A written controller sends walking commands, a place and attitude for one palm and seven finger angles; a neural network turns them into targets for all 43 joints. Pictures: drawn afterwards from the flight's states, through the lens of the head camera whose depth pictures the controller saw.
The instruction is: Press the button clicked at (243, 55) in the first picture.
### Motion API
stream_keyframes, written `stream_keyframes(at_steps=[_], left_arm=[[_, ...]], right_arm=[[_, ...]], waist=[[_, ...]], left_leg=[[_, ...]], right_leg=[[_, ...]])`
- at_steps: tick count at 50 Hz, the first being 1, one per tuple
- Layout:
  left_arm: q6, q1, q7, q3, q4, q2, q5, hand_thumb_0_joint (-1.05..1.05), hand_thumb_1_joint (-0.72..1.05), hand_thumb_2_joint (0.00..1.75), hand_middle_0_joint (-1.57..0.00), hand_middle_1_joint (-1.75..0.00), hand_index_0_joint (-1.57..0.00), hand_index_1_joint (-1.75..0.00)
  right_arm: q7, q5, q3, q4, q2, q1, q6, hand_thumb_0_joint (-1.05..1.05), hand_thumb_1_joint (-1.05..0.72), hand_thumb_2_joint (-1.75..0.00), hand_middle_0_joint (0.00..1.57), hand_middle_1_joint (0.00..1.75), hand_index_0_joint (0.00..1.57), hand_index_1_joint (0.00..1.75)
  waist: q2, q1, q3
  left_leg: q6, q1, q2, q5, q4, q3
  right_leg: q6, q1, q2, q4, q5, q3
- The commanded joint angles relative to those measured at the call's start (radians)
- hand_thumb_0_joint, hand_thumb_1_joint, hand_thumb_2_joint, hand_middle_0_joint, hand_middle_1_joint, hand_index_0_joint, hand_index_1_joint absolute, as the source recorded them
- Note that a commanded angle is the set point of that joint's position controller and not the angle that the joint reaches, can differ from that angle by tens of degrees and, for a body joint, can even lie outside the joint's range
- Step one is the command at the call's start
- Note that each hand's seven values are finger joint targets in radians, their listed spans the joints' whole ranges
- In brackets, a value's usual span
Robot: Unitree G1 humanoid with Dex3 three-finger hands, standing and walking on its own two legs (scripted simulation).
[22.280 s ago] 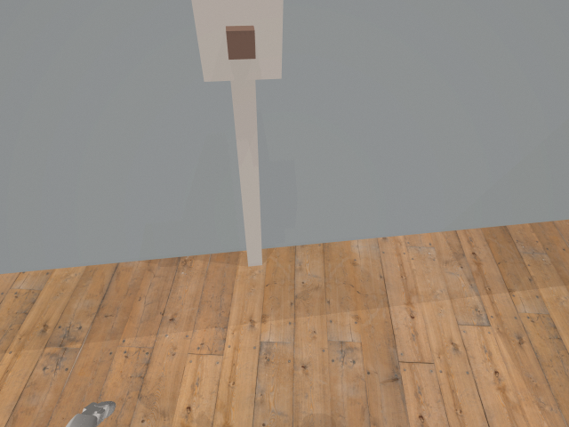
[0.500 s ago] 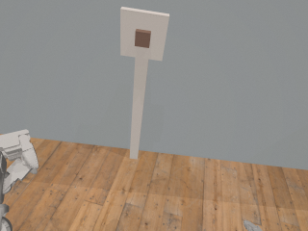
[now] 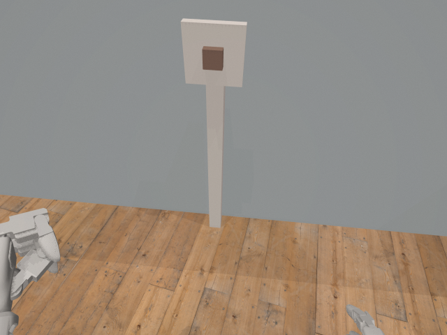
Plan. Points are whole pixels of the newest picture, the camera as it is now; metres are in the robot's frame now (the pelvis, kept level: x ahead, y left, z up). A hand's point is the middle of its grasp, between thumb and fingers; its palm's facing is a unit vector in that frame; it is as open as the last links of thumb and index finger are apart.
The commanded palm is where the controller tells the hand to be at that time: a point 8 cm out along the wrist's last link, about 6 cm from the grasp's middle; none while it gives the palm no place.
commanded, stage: stop stepping back and stand still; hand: left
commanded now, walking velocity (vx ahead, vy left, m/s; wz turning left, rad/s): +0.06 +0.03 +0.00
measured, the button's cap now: (213, 58) +0.80 +0.11 +0.16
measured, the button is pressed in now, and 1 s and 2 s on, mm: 0 0 0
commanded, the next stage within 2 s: let the arm hang, fingers relaxed in 0.26 s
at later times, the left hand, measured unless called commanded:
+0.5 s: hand (86, 295) +0.19 +0.27 -0.04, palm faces +0.12 -0.89 -0.45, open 3.0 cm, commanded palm none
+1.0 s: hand out of the picture -0.03 +0.24 -0.16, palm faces +0.03 -0.96 -0.27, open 6.1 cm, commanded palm none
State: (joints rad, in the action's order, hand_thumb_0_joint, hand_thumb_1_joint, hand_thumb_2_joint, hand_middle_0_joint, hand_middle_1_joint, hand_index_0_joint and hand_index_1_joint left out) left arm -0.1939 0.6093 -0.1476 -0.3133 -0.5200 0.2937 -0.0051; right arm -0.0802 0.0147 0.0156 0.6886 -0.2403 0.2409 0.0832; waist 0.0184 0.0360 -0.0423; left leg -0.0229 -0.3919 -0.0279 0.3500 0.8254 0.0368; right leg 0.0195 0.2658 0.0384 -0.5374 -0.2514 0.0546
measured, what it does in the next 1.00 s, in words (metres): steps on the spot: left foot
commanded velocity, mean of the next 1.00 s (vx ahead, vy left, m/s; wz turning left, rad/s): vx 0.00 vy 0.00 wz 0.00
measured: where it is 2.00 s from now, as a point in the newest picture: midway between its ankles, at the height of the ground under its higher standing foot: outside the picture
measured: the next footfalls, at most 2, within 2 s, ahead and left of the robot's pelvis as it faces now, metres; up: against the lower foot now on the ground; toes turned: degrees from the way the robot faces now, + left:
left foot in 0.06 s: +0.04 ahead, +0.13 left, +0.00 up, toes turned +2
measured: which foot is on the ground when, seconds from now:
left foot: up 0.00-0.04, down 0.06-1.00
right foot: down 0.00-1.00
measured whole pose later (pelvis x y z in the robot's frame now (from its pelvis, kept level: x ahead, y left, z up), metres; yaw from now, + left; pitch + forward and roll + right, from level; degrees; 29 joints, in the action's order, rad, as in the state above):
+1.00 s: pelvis -0.02 +0.03 +0.01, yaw +1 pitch -2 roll +0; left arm 0.01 0.28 -0.01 -0.01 1.12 0.23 0.02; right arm -0.01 0.02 0.00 1.07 -0.20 0.26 -0.02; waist -0.03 0.01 0.05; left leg -0.03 -0.20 0.02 0.20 0.44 0.02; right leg 0.01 0.21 0.02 -0.41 -0.17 0.06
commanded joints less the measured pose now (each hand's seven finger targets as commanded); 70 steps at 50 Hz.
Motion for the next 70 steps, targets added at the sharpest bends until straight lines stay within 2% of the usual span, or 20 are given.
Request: stream_keyframes(at_steps=[1, 2, 3, 4, 5, 6, 10, 12, 15, 17, 18, 20, 22, 24, 26, 29, 32, 35, 48, 70], left_arm=[[-0.093, -0.13, -0.042, -0.139, -0.283, 0.25, 0.003, 0.0, 0.9, 0.9, -1.3, -1.5, -1.3, -1.5], [-0.103, -0.135, -0.04, -0.128, -0.291, 0.232, -0.002, 0.0, 0.9, 0.9, -1.3, -1.5, -1.3, -1.5], [-0.114, -0.131, -0.042, -0.143, -0.303, 0.234, -0.004, 0.0, 0.9, 0.9, -1.3, -1.5, -1.3, -1.5], [-0.121, -0.126, -0.043, -0.152, -0.304, 0.233, 0.002, 0.0, 0.9, 0.9, -1.3, -1.5, -1.3, -1.5], [-0.123, -0.111, -0.041, -0.173, -0.282, 0.248, 0.001, 0.0, 0.9, 0.9, -1.3, -1.5, -1.3, -1.5], [-0.122, -0.08, -0.031, -0.198, -0.236, 0.267, -0.007, 0.0, 0.9, 0.9, -1.3, -1.5, -1.3, -1.5], [-0.106, 0.008, -0.014, -0.161, -0.182, 0.215, -0.006, 0.0, 0.9, 0.9, -1.3, -1.5, -1.3, -1.5], [-0.102, 0.037, -0.008, -0.161, -0.179, 0.23, -0.018, 0.0, 0.9, 0.9, -1.3, -1.5, -1.3, -1.5], [-0.098, 0.044, -0.013, -0.177, -0.204, 0.241, -0.03, 0.0, 0.9, 0.9, -1.3, -1.5, -1.3, -1.5], [-0.101, 0.054, -0.021, -0.194, -0.238, 0.257, -0.028, 0.0, 0.9, 0.9, -1.3, -1.5, -1.3, -1.5], [0.079, -0.169, 0.111, 0.173, 0.585, 0.142, 0.081, 0.0, 0.9, 0.9, -1.3, -1.5, -1.3, -1.5], [0.164, -0.131, 0.137, 0.182, 0.605, 0.08, 0.044, 0.0, 0.9, 0.9, -1.23, -1.42, -1.23, -1.42], [0.174, -0.182, 0.137, 0.214, 0.678, 0.05, 0.039, 0.0, 0.9, 0.9, -1.15, -1.34, -1.15, -1.34], [0.176, -0.249, 0.137, 0.216, 0.774, 0.073, 0.038, 0.0, 0.9, 0.9, -1.08, -1.26, -1.08, -1.26], [0.182, -0.295, 0.134, 0.221, 0.911, 0.109, 0.04, 0.0, 0.9, 0.9, -1.01, -1.18, -1.01, -1.18], [0.186, -0.322, 0.131, 0.24, 1.104, 0.12, 0.03, 0.0, 0.9, 0.9, -0.9, -1.06, -0.9, -1.06], [0.189, -0.345, 0.13, 0.264, 1.243, 0.094, 0.022, 0.0, 0.9, 0.9, -0.79, -0.94, -0.79, -0.94], [0.189, -0.335, 0.128, 0.27, 1.359, 0.074, 0.018, 0.0, 0.9, 0.9, -0.68, -0.82, -0.68, -0.82], [0.185, -0.362, 0.128, 0.274, 1.583, 0.072, 0.02, 0.0, 0.9, 0.9, -0.2, -0.3, -0.2, -0.3], [0.172, -0.447, 0.129, 0.253, 1.612, 0.121, 0.018, 0.0, 0.9, 0.9, -0.2, -0.3, -0.2, -0.3]], right_arm=[[-0.033, 0.008, 0.028, -0.186, -0.067, -0.123, 0.105, 0.0, -0.9, -0.9, 0.2, 0.3, 0.2, 0.3], [-0.033, 0.007, 0.031, -0.194, -0.077, -0.111, 0.108, 0.0, -0.9, -0.9, 0.2, 0.3, 0.2, 0.3], [-0.03, 0.007, 0.037, -0.208, -0.099, -0.108, 0.107, 0.0, -0.9, -0.9, 0.2, 0.3, 0.2, 0.3], [-0.02, -0.002, 0.034, -0.22, -0.095, -0.102, 0.106, 0.0, -0.9, -0.9, 0.2, 0.3, 0.2, 0.3], [-0.009, -0.005, 0.038, -0.225, -0.087, -0.096, 0.11, 0.0, -0.9, -0.9, 0.2, 0.3, 0.2, 0.3], [-0.007, -0.002, 0.034, -0.202, -0.069, -0.092, 0.117, 0.0, -0.9, -0.9, 0.2, 0.3, 0.2, 0.3], [0.017, -0.026, 0.034, -0.216, -0.081, -0.093, 0.103, 0.0, -0.9, -0.9, 0.2, 0.3, 0.2, 0.3], [0.025, -0.027, 0.033, -0.235, -0.071, -0.108, 0.091, 0.0, -0.9, -0.9, 0.2, 0.3, 0.2, 0.3], [0.03, -0.027, 0.038, -0.226, -0.065, -0.093, 0.073, 0.0, -0.9, -0.9, 0.2, 0.3, 0.2, 0.3], [0.023, -0.022, 0.022, -0.229, -0.052, -0.107, 0.069, 0.0, -0.9, -0.9, 0.2, 0.3, 0.2, 0.3], [0.121, -0.01, 0.073, 0.036, -0.224, -0.119, 0.095, 0.0, -0.9, -0.9, 0.2, 0.3, 0.2, 0.3], [0.108, -0.017, 0.059, -0.007, -0.157, -0.013, 0.007, 0.0, -0.9, -0.9, 0.2, 0.3, 0.2, 0.3], [0.099, 0.001, 0.046, -0.023, -0.173, -0.052, -0.013, 0.0, -0.9, -0.9, 0.2, 0.3, 0.2, 0.3], [0.083, 0.017, 0.039, -0.027, -0.212, -0.069, -0.019, 0.0, -0.9, -0.9, 0.2, 0.3, 0.2, 0.3], [0.077, 0.017, 0.035, 0.006, -0.208, -0.081, -0.032, 0.0, -0.9, -0.9, 0.2, 0.3, 0.2, 0.3], [0.072, 0.013, 0.02, 0.072, -0.152, -0.069, -0.057, 0.0, -0.9, -0.9, 0.2, 0.3, 0.2, 0.3], [0.07, 0.009, 0.005, 0.133, -0.115, -0.054, -0.068, 0.0, -0.9, -0.9, 0.2, 0.3, 0.2, 0.3], [0.065, 0.008, 0.003, 0.185, -0.099, -0.046, -0.077, 0.0, -0.9, -0.9, 0.2, 0.3, 0.2, 0.3], [0.059, 0.005, 0.021, 0.34, -0.107, 0.045, -0.084, 0.0, -0.9, -0.9, 0.2, 0.3, 0.2, 0.3], [0.056, 0.006, 0.028, 0.395, -0.146, -0.003, -0.065, 0.0, -0.9, -0.9, 0.2, 0.3, 0.2, 0.3]], waist=[[0.02, -0.044, 0.04], [-0.079, -0.048, 0.047], [-0.239, -0.038, 0.044], [-0.318, -0.033, 0.037], [-0.26, -0.031, 0.02], [-0.308, -0.041, 0.023], [-0.133, -0.036, 0.017], [0.048, -0.054, -0.004], [0.163, -0.044, -0.043], [0.12, -0.047, -0.059], [0.028, -0.098, -0.011], [-0.052, -0.085, -0.048], [-0.003, -0.044, -0.048], [0.08, -0.035, -0.049], [0.093, -0.028, -0.058], [0.005, -0.033, -0.059], [-0.131, -0.038, -0.044], [-0.186, -0.034, -0.009], [0.004, -0.046, 0.127], [-0.055, -0.037, 0.097]], left_leg=[[-0.013, 0.237, 0.016, -0.062, -0.367, 0.032], [-0.02, 0.25, -0.019, -0.032, -0.434, -0.026], [-0.063, 0.238, -0.13, -0.028, -0.508, -0.196], [-0.104, 0.216, -0.236, -0.071, -0.559, -0.329], [-0.116, 0.192, -0.253, -0.204, -0.56, -0.326], [-0.118, 0.144, -0.252, -0.163, -0.597, -0.319], [-0.05, 0.064, -0.134, -0.311, -0.379, -0.083], [0.001, 0.0, -0.027, -0.175, -0.255, -0.019], [0.016, 0.019, 0.014, 0.008, -0.137, -0.029], [0.009, 0.036, 0.002, -0.014, -0.228, -0.041], [0.006, -0.01, -0.053, -0.184, -0.079, -0.089], [-0.006, 0.134, -0.071, -0.345, -0.22, -0.146], [-0.08, 0.052, -0.163, -0.472, -0.301, -0.253], [-0.11, 0.022, -0.179, -0.616, -0.332, -0.295], [-0.061, 0.032, -0.119, -0.562, -0.335, -0.213], [-0.013, 0.111, -0.04, -0.363, -0.327, -0.113], [-0.014, 0.132, -0.057, -0.289, -0.399, -0.125], [-0.013, 0.121, -0.06, -0.183, -0.445, -0.13], [-0.022, 0.131, -0.066, -0.002, -0.529, -0.142], [-0.014, 0.158, -0.079, -0.122, -0.557, -0.141]], right_leg=[[0.072, 0.131, 0.155, 0.209, -0.243, -0.162], [0.05, 0.129, 0.12, 0.115, -0.218, -0.15], [0.012, 0.146, 0.031, -0.03, -0.172, -0.097], [-0.021, 0.155, -0.029, -0.151, -0.148, -0.021], [-0.033, 0.13, -0.049, -0.214, -0.185, -0.008], [-0.032, 0.119, -0.027, -0.263, -0.231, -0.013], [-0.03, -0.105, -0.023, 0.083, 0.056, -0.014], [0.028, -0.135, 0.112, 0.167, 0.248, -0.23], [0.092, -0.118, 0.217, 0.247, 0.207, -0.338], [0.087, -0.157, 0.198, 0.188, 0.319, -0.257], [0.093, -0.011, 0.231, 0.001, 0.568, -0.132], [0.04, 0.099, 0.108, -0.064, 0.249, -0.089], [-0.004, 0.069, 0.024, -0.141, 0.071, -0.027], [-0.004, -0.02, 0.005, -0.144, 0.114, -0.04], [0.012, -0.09, 0.036, -0.073, 0.215, -0.073], [0.05, -0.098, 0.096, 0.018, 0.284, -0.14], [0.033, -0.108, 0.071, 0.062, 0.164, -0.115], [0.03, -0.119, 0.063, 0.121, 0.079, -0.108], [0.03, -0.041, 0.066, 0.238, -0.098, -0.104], [0.035, -0.103, 0.078, 0.235, 0.003, -0.111]])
